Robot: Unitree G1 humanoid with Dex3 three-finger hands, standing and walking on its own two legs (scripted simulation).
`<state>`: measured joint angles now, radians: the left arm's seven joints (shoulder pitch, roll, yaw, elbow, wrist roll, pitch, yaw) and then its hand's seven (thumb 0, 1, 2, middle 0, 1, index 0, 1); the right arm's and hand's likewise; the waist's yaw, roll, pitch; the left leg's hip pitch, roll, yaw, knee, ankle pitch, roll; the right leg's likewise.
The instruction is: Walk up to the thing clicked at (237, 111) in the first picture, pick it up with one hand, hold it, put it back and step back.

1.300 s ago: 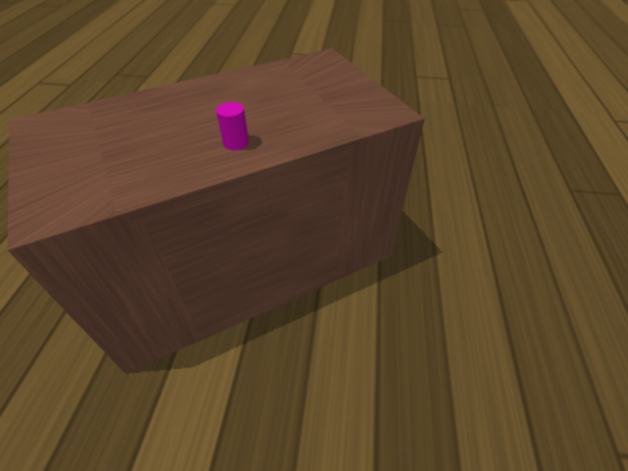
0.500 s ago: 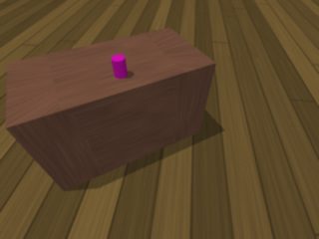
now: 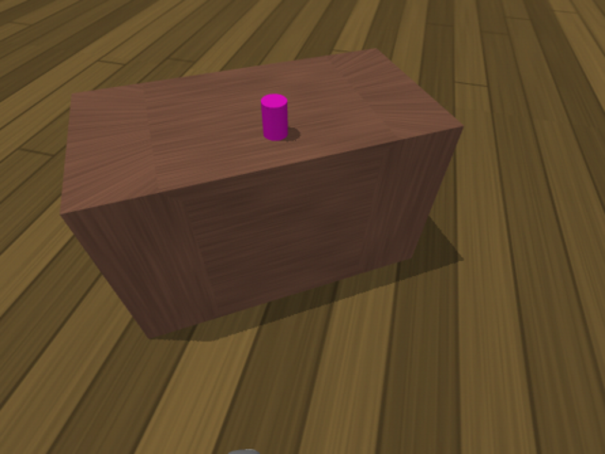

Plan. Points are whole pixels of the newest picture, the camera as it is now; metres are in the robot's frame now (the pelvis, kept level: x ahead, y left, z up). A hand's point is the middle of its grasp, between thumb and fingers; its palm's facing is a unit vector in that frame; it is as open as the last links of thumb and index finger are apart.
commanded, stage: walk up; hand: right
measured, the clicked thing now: (274, 117) +0.94 +0.13 -0.08
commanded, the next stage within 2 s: none
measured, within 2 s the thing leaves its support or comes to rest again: neither
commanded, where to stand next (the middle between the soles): +0.47 +0.08 m, yaw +21 degrees
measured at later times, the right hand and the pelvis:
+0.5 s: hand (434, 405) +0.24 -0.19 -0.15, palm faces -0.22 +0.91 -0.36, open 7.4 cm; pelvis +0.18 +0.07 -0.02, yaw +12 degrees
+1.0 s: hand (392, 243) +0.56 -0.16 -0.14, palm faces -0.41 +0.81 -0.42, open 7.4 cm; pelvis +0.37 +0.06 -0.03, yaw +19 degrees
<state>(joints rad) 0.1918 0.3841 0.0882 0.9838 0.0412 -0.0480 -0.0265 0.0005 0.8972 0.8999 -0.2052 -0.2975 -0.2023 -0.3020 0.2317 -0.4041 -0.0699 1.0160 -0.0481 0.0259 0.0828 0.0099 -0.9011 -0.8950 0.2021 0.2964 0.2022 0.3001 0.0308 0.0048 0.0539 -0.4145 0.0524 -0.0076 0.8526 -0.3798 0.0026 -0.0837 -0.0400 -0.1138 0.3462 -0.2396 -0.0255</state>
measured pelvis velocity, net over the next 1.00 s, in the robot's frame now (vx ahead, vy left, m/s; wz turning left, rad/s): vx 0.37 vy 0.06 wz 0.34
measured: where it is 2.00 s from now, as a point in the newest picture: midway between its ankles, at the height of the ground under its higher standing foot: (294, 396)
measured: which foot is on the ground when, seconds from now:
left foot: up 0.00-0.14, down 0.16-0.62, up 0.64-0.98, down 1.00-1.00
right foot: down 0.00-0.18, up 0.20-0.56, down 0.58-1.00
